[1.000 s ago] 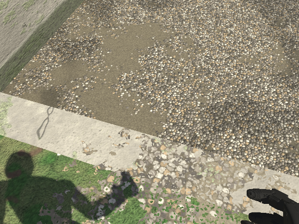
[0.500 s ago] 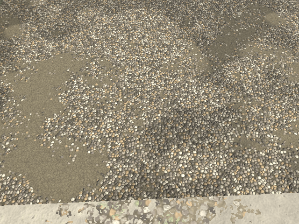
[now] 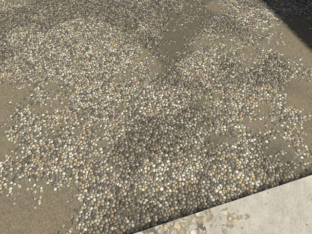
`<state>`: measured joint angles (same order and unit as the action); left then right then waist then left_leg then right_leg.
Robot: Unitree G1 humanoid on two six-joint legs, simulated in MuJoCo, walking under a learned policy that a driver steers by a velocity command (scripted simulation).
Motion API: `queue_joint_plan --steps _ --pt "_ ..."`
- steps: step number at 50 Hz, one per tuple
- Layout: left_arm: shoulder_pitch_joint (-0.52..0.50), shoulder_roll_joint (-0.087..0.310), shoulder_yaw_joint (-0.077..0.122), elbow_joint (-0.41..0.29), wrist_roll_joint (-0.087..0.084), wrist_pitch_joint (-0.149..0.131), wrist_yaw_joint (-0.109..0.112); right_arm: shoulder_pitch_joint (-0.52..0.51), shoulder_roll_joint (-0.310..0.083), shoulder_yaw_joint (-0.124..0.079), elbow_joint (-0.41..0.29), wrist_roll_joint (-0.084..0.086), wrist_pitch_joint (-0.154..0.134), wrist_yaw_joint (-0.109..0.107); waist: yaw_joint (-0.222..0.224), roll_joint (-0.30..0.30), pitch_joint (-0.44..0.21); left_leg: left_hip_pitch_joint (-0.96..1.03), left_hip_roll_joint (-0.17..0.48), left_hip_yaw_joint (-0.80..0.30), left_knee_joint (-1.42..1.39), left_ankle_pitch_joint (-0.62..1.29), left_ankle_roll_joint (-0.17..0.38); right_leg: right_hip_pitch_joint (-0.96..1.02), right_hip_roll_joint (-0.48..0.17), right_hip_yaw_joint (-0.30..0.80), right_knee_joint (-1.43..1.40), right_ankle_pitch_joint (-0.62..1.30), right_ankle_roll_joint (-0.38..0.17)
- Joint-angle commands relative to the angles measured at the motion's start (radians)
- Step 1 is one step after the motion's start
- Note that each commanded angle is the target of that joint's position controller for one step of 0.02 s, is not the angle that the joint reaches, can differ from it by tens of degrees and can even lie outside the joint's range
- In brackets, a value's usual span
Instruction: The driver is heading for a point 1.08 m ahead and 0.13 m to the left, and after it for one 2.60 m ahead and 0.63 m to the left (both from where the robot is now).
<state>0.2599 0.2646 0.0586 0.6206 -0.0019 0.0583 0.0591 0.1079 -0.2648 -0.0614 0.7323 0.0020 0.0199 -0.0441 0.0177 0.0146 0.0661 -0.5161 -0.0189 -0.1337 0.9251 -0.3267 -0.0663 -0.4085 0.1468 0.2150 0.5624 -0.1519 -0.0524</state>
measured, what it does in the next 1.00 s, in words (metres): steps on the spot: left foot, then right foot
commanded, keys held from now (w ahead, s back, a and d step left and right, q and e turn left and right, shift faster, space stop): e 0.10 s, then no key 0.72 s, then w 0.18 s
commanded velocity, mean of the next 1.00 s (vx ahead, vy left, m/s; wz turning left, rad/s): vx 0.04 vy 0.00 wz -0.20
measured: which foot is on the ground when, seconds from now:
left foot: up 0.00-0.08, down 0.10-1.00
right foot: down 0.00-0.12, up 0.14-0.48, down 0.50-1.00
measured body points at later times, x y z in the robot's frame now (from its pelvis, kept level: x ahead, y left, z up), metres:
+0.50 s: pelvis -0.03 +0.04 +0.00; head -0.02 +0.04 +0.45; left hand +0.09 +0.29 -0.12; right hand +0.06 -0.22 -0.11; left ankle +0.03 +0.16 -0.73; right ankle -0.08 -0.08 -0.73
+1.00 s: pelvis -0.01 +0.02 +0.01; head -0.01 +0.02 +0.46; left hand +0.04 +0.27 -0.14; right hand -0.02 -0.26 -0.12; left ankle +0.02 +0.15 -0.72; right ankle -0.08 -0.08 -0.73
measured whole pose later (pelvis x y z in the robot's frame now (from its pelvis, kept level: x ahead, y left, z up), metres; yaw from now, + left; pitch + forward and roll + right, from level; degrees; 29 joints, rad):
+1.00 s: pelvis -0.01 +0.02 +0.01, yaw -9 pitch +0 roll -1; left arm 0.34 0.20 0.02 0.97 0.00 0.01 0.04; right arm 0.35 -0.27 -0.05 0.87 0.03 0.00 -0.05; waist 0.01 0.02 -0.01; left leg -0.32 0.04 -0.01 0.64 -0.36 0.00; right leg -0.11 0.06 0.06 0.41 -0.30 -0.05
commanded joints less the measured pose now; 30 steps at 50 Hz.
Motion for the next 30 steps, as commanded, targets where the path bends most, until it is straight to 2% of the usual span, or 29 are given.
queue_joint_plan --steps 1,3,4,5,6,7,8,9,10,11,12,13,15,17,19,21,22,23,24,25,26,27,28,29,30 --pt "0.028 0.141 0.043 -0.061 -0.007 0.003 0.0 0.007 -0.071 -0.014 -0.068 0.005 -0.026 0.021 0.015 -0.206 -0.165 0.062 -0.016 0.032 -0.13 -0.03 0.024 0.175 -0.243 0.324 -0.152 0.111 -0.175" --pt "0.007 0.148 0.048 -0.065 -0.021 0.009 -0.002 0.043 -0.074 -0.015 -0.059 0.003 -0.029 0.036 0.0 -0.203 -0.164 0.148 -0.023 0.047 -0.268 0.004 0.047 0.154 -0.224 0.358 -0.152 0.066 -0.144" --pt "-0.017 0.148 0.048 -0.069 -0.034 0.008 0.0 0.08 -0.072 -0.018 -0.049 -0.003 -0.032 0.04 -0.028 -0.19 -0.163 0.228 -0.019 0.057 -0.394 0.094 0.065 0.123 -0.201 0.362 -0.137 0.008 -0.115" --pt "-0.008 0.138 0.046 -0.065 -0.041 0.006 0.002 0.116 -0.09 -0.023 -0.04 -0.017 -0.033 0.039 -0.042 -0.138 -0.165 0.328 0.041 0.029 -0.505 0.217 0.091 0.068 -0.159 0.33 -0.09 -0.122 -0.072" --pt "0.075 0.082 0.036 -0.053 -0.021 0.006 0.005 0.129 -0.172 -0.04 -0.047 -0.039 -0.026 0.037 -0.001 0.117 -0.189 0.431 0.275 -0.194 -0.544 0.468 0.17 -0.042 -0.001 0.168 0.16 -0.422 -0.006" --pt "0.084 0.134 0.058 -0.066 -0.029 -0.004 0.007 0.109 -0.232 -0.052 -0.06 -0.062 -0.023 0.045 0.017 0.335 -0.133 0.338 0.439 -0.425 -0.628 0.584 0.313 -0.167 0.1 0.038 0.42 -0.588 0.047" --pt "0.079 0.198 0.077 -0.028 -0.018 -0.012 0.009 0.042 -0.189 -0.042 -0.097 -0.059 -0.024 0.041 0.024 0.218 -0.109 0.299 0.426 -0.402 -0.625 0.498 0.328 -0.2 0.035 0.038 0.628 -0.511 0.079" --pt "0.064 0.212 0.084 0.009 -0.029 -0.005 0.013 -0.002 -0.129 -0.025 -0.113 -0.046 -0.02 0.037 0.029 0.118 -0.087 0.266 0.343 -0.276 -0.601 0.398 0.284 -0.191 0.027 0.032 0.697 -0.431 0.09" --pt "0.076 0.182 0.078 0.037 -0.029 0.011 0.023 -0.027 -0.1 -0.013 -0.122 -0.032 -0.015 0.033 0.037 0.093 -0.078 0.252 0.28 -0.192 -0.593 0.318 0.25 -0.177 0.025 0.018 0.747 -0.385 0.103" --pt "0.076 0.155 0.07 0.045 -0.025 0.021 0.024 -0.035 -0.085 -0.004 -0.122 -0.022 -0.01 0.028 0.032 0.102 -0.065 0.246 0.257 -0.155 -0.593 0.288 0.249 -0.179 0.027 0.011 0.81 -0.346 0.117" --pt "0.077 0.13 0.06 0.05 -0.028 0.023 0.021 -0.032 -0.079 0.001 -0.127 -0.019 -0.005 0.018 0.03 0.112 -0.061 0.236 0.233 -0.118 -0.6 0.264 0.252 -0.16 0.03 -0.005 0.845 -0.317 0.129" --pt "0.062 0.116 0.053 0.049 -0.033 0.024 0.022 -0.011 -0.069 0.007 -0.124 -0.023 -0.005 0.016 0.015 0.127 -0.054 0.245 0.216 -0.095 -0.608 0.231 0.256 -0.151 0.027 -0.017 0.826 -0.302 0.137" --pt "0.018 0.104 0.039 0.04 -0.036 0.019 0.023 0.042 -0.063 0.011 -0.116 -0.02 -0.002 0.008 -0.02 0.147 -0.045 0.331 0.212 -0.098 -0.612 0.149 0.27 -0.18 0.003 -0.023 0.684 -0.287 0.148" --pt "0.004 0.086 0.026 0.048 -0.032 0.012 0.019 0.074 -0.071 0.008 -0.108 -0.014 0.0 0.001 -0.037 0.163 -0.062 0.394 0.212 -0.108 -0.604 0.091 0.266 -0.146 -0.046 -0.035 0.47 -0.285 0.156" --pt "0.006 0.056 0.005 0.062 -0.026 0.001 0.005 0.071 -0.094 0.001 -0.104 -0.007 0.008 -0.002 -0.045 0.199 -0.084 0.365 0.201 -0.089 -0.599 0.08 0.261 -0.01 -0.104 -0.123 0.251 -0.34 0.154" --pt "0.011 0.062 -0.002 0.081 -0.026 -0.013 -0.012 0.118 -0.118 -0.009 -0.088 0.005 0.022 -0.007 -0.072 0.23 -0.077 0.35 0.207 -0.119 -0.595 0.099 0.272 0.064 -0.111 -0.179 0.109 -0.373 0.144" --pt "0.032 0.069 -0.003 0.1 -0.025 -0.02 -0.019 0.128 -0.119 -0.009 -0.084 0.013 0.029 -0.009 -0.069 0.218 -0.074 0.338 0.218 -0.142 -0.591 0.116 0.272 0.103 -0.116 -0.185 0.029 -0.306 0.131" --pt "0.074 0.062 -0.005 0.126 -0.021 -0.026 -0.026 0.117 -0.113 -0.006 -0.081 0.023 0.033 -0.01 -0.04 0.192 -0.07 0.302 0.221 -0.148 -0.583 0.14 0.258 0.176 -0.123 -0.189 -0.095 -0.173 0.108" --pt "0.098 0.055 -0.011 0.144 -0.008 -0.03 -0.031 0.137 -0.105 -0.003 -0.065 0.032 0.031 -0.008 -0.022 0.154 -0.063 0.263 0.214 -0.141 -0.584 0.171 0.226 0.251 -0.135 -0.172 -0.212 -0.032 0.08" --pt "0.109 0.073 -0.014 0.147 0.011 -0.033 -0.034 0.151 -0.094 -0.001 -0.056 0.027 0.021 -0.002 -0.026 0.089 -0.077 0.221 0.185 -0.107 -0.553 0.155 0.17 0.321 -0.191 -0.093 -0.213 0.071 0.055" --pt "0.098 0.128 -0.004 0.178 0.012 -0.037 -0.036 0.162 -0.049 0.008 -0.075 0.004 0.008 0.008 -0.088 -0.091 -0.068 0.227 0.08 0.026 -0.523 0.055 0.107 0.243 -0.229 -0.049 -0.136 0.097 0.019" --pt "0.067 0.097 -0.009 0.177 0.014 -0.046 -0.04 0.112 -0.048 0.012 -0.079 -0.014 -0.004 0.009 -0.06 -0.161 -0.065 0.313 0.053 0.082 -0.478 0.053 0.053 0.132 -0.232 -0.028 -0.203 -0.06 -0.015" --pt "0.025 0.055 -0.024 0.176 0.024 -0.051 -0.04 0.093 -0.054 0.012 -0.074 -0.013 -0.01 0.007 -0.062 -0.168 -0.033 0.338 0.057 0.084 -0.478 0.093 0.036 0.087 -0.234 -0.016 -0.251 -0.172 -0.022" --pt "0.018 0.057 -0.025 0.188 0.029 -0.055 -0.039 0.097 -0.054 0.011 -0.058 -0.012 -0.009 0.003 -0.058 -0.153 -0.015 0.352 0.06 0.087 -0.476 0.112 0.033 0.071 -0.219 -0.021 -0.274 -0.246 -0.01" --pt "0.014 0.056 -0.027 0.195 0.025 -0.063 -0.038 0.119 -0.071 0.003 -0.04 -0.008 -0.01 -0.001 -0.058 -0.138 0.006 0.344 0.062 0.085 -0.482 0.126 0.031 0.067 -0.221 -0.01 -0.29 -0.255 -0.009"
Velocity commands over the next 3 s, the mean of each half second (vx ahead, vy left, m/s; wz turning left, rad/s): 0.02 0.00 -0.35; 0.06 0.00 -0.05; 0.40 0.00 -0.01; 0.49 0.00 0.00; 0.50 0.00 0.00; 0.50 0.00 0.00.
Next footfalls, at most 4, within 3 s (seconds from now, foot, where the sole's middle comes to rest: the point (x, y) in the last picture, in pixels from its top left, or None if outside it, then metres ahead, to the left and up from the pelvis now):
0.10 left None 0.07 0.16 -0.77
0.50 right None -0.04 -0.08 -0.77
1.56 right None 0.33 -0.12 -0.77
1.96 left None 0.32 0.11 -0.77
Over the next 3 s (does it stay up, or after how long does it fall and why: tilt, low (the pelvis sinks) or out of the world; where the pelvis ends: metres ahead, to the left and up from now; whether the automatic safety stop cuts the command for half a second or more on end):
stays up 0.31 0.00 0.01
